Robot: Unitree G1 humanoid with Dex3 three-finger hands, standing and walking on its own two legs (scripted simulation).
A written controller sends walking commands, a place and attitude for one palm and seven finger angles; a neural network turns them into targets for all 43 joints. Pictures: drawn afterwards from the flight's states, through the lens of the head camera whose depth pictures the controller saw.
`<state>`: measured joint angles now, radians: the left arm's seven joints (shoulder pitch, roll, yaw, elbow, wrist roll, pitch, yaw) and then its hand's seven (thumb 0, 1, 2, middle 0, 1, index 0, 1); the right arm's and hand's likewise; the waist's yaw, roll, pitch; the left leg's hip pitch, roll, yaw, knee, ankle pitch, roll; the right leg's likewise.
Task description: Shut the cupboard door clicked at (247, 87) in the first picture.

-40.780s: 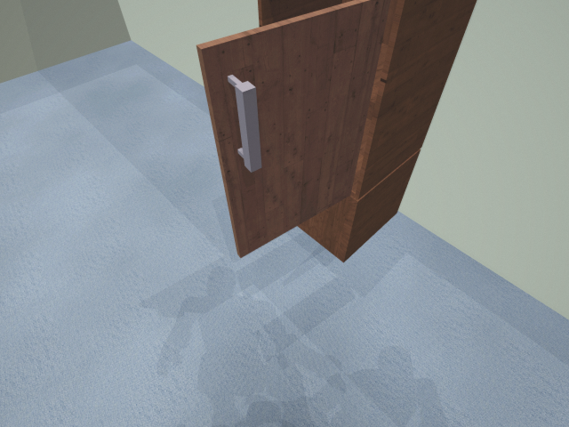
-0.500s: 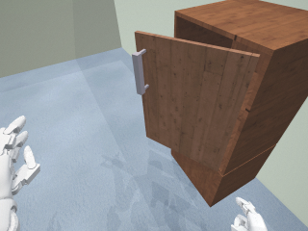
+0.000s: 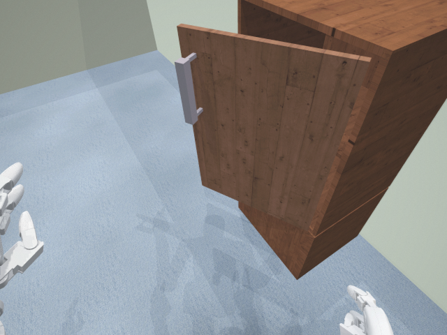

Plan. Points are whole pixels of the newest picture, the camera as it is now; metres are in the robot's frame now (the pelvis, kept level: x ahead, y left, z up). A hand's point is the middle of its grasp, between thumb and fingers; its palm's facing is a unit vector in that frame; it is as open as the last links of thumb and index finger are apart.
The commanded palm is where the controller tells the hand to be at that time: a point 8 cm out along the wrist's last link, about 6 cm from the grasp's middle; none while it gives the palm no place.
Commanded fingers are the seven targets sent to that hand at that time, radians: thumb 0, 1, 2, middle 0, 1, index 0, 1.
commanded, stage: step back with the hand held close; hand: left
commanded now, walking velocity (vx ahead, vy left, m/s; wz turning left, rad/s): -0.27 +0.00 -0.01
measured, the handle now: (192, 89) +0.67 +0.13 +0.10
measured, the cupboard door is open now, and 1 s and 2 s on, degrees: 28 28 28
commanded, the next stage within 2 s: stop stepping back and stand still in 1.24 s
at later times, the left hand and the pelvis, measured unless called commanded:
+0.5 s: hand out of the picture +0.13 +0.29 +0.16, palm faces +0.49 -0.75 -0.44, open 7.4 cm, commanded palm +0.06 +0.32 +0.18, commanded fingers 0.00 0.90 0.90 -0.20 -0.30 -0.20 -0.30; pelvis -0.07 +0.01 -0.02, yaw +2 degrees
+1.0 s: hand out of the picture +0.06 +0.28 +0.16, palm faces +0.47 -0.79 -0.40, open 7.5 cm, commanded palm -0.01 +0.31 +0.18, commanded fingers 0.00 0.90 0.90 -0.20 -0.30 -0.20 -0.30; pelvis -0.14 +0.01 -0.02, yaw +1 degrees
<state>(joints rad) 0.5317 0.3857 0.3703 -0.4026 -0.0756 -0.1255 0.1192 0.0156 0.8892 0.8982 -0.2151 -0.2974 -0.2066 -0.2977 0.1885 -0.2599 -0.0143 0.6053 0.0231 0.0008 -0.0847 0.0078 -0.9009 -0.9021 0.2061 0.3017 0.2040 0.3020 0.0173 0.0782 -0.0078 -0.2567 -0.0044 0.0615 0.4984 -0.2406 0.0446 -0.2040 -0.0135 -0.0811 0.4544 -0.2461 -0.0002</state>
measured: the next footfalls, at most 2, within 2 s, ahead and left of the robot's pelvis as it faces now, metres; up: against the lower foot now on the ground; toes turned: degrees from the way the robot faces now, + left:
right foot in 0.86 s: -0.12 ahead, -0.12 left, +0.00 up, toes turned +4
right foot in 1.50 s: -0.29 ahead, -0.08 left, +0.00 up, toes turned -3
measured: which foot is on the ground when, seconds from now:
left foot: down 0.00-1.00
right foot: down 0.00-0.74, up 0.76-0.84, down 0.86-1.00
